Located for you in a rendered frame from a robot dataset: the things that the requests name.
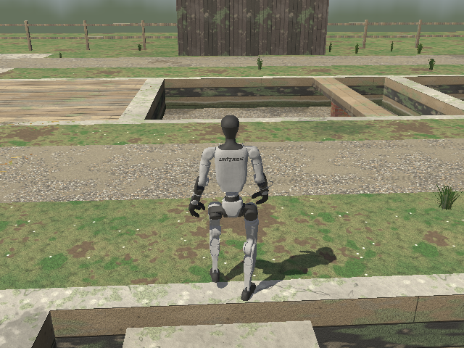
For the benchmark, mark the left robot hand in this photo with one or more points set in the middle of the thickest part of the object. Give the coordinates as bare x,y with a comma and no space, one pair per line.
197,207

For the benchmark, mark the robot left thigh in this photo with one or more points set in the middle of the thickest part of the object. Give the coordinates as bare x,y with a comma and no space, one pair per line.
215,212

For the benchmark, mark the right robot upper arm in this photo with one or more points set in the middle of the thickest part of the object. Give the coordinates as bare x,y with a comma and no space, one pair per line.
254,154

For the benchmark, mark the robot right foot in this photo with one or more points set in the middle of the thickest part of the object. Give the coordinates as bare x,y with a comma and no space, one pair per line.
247,294

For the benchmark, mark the right robot hand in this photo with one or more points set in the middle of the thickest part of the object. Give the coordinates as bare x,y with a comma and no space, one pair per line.
264,197

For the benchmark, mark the left robot upper arm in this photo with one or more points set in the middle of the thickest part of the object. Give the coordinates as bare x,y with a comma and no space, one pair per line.
204,167

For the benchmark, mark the left robot forearm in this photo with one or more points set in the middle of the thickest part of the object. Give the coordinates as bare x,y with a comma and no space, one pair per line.
197,194

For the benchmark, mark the right robot forearm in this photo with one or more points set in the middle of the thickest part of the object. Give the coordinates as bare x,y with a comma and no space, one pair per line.
263,186

